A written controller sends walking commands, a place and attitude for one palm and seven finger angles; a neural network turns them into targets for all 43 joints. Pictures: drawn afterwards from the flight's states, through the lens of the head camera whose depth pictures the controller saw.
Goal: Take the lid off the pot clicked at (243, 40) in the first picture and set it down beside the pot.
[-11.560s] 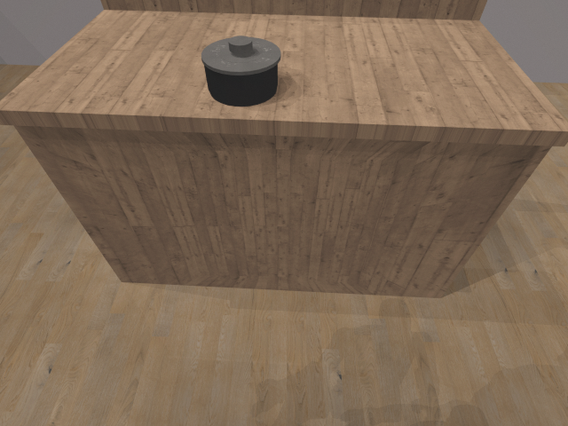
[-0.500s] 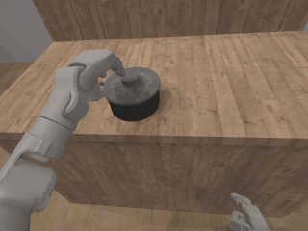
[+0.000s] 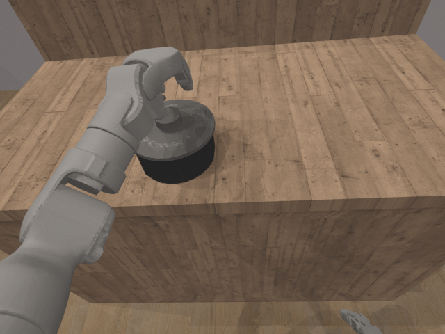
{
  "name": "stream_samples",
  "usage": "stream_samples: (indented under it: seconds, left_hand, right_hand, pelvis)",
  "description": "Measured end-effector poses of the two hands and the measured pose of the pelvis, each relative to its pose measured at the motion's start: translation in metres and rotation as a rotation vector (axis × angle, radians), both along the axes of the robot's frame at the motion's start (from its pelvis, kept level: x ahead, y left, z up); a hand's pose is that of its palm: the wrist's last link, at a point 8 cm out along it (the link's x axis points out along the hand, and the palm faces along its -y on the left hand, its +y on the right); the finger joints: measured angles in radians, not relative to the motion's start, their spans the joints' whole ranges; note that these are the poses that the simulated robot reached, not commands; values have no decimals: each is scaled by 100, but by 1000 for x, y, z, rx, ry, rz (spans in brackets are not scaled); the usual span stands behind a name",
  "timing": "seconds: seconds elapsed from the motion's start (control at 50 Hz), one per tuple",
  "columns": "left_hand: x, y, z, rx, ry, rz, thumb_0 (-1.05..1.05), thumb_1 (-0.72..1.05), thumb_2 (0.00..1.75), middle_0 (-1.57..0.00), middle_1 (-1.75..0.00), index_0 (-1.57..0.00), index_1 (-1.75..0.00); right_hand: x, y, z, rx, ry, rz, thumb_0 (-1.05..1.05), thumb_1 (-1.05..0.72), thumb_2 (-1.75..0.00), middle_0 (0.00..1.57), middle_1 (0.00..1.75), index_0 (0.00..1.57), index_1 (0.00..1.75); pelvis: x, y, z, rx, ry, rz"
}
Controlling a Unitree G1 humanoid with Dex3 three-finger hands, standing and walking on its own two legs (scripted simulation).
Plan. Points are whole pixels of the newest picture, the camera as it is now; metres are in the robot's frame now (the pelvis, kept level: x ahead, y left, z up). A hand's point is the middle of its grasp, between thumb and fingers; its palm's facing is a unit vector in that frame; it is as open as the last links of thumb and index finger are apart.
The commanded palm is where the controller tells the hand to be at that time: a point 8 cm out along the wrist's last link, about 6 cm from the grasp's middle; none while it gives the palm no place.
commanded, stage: move the open hand above the knob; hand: left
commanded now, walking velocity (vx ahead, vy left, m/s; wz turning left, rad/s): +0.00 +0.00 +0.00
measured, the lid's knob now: (168, 118) +0.48 +0.11 +0.15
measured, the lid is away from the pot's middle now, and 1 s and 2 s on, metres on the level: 0.00 0.00 0.00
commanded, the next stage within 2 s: lower the open fingers around the knob in 0.64 s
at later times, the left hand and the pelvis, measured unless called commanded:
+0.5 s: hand (158, 100) +0.45 +0.11 +0.21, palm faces -0.19 -0.05 -0.98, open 10.0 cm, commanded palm +0.43 +0.12 +0.28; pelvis +0.01 +0.01 +0.00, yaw +1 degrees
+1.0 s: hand (160, 108) +0.45 +0.11 +0.20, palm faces -0.28 -0.07 -0.96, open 10.0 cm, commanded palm +0.43 +0.12 +0.26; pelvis +0.00 +0.01 +0.00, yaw +1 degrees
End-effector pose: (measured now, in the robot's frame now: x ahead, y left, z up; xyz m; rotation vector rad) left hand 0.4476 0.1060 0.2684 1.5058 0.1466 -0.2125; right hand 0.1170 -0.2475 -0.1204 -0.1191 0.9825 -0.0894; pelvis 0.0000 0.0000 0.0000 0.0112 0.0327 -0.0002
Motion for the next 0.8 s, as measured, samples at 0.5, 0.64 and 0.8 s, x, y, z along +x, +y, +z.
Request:
stream_samples:
  seconds: [0.5,0.64,0.8]
  left_hand:
    - [-11,7,0,5,-39,-3,0,-33,156,-87,-9,-87,-8]
    - [-14,4,4,8,-39,4,0,-33,156,-87,-9,-87,-8]
    - [-12,8,4,-7,-15,22,0,-33,156,-87,-9,-87,-8]
  right_hand:
    - [43,20,10,37,-72,58,1,-91,-90,20,29,20,30]
    - [53,29,14,45,-102,80,1,-91,-90,20,29,20,30]
    - [40,26,10,35,-74,65,1,-91,-90,20,29,20,30]
  pelvis:
    - [6,6,-1,-2,-1,14]
    - [3,7,-1,-1,-9,18]
    - [1,6,-1,0,-10,18]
